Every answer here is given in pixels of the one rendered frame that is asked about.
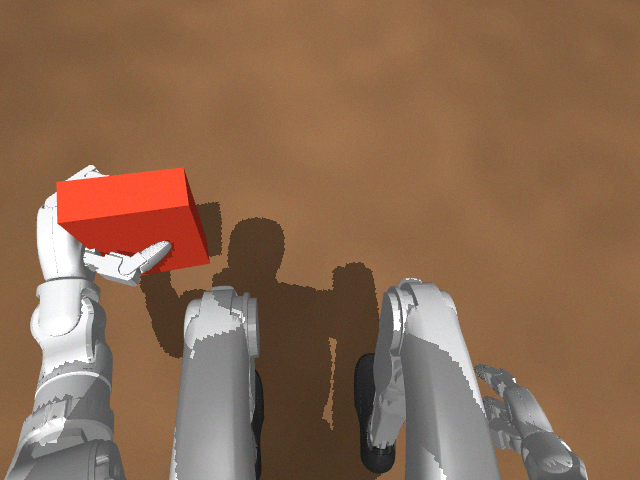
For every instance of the right robot arm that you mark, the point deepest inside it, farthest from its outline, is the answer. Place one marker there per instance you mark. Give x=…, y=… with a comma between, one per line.
x=546, y=456

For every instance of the right robot hand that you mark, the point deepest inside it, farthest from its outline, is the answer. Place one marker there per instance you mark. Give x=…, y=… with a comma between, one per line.
x=518, y=416

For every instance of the left robot arm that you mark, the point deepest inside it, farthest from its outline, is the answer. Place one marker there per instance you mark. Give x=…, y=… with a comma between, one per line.
x=69, y=435

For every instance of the right robot foot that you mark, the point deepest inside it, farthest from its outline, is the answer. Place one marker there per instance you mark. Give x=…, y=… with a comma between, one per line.
x=374, y=459

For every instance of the left robot hand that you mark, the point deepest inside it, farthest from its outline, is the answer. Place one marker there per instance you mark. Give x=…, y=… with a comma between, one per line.
x=62, y=255

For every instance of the carton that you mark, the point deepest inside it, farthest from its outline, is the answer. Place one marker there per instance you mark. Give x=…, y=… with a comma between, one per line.
x=127, y=213

